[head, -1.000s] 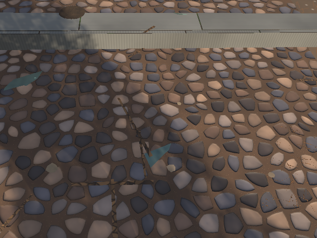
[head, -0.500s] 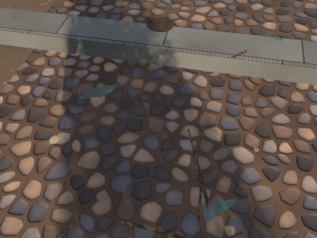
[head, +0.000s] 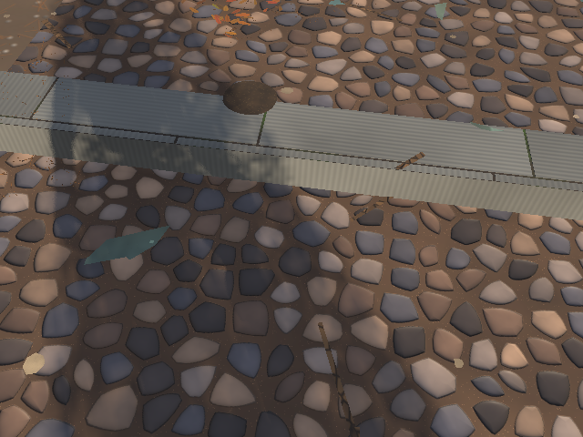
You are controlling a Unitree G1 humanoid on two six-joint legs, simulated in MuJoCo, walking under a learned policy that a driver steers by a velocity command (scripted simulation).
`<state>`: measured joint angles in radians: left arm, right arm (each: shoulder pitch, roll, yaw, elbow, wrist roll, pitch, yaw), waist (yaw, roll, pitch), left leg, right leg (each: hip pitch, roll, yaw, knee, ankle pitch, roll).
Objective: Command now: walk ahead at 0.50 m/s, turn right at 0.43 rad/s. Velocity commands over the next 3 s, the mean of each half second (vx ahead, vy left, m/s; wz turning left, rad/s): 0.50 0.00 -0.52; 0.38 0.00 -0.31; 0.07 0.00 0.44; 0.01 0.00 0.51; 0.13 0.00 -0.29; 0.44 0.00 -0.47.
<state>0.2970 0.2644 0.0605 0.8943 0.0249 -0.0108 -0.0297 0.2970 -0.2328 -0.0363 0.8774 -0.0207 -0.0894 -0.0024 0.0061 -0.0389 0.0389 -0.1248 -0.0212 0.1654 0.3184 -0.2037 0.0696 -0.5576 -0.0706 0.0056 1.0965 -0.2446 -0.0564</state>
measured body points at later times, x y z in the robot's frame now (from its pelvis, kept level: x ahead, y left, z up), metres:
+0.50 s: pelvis +0.26 -0.07 -0.01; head +0.29 -0.09 +0.44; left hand +0.40 +0.18 -0.13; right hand +0.30 -0.35 -0.13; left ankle +0.30 +0.10 -0.66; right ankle +0.26 -0.11 -0.75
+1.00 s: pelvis +0.51 -0.10 -0.01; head +0.56 -0.10 +0.44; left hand +0.69 +0.11 -0.15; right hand +0.49 -0.38 -0.12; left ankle +0.61 -0.07 -0.75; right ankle +0.38 -0.17 -0.66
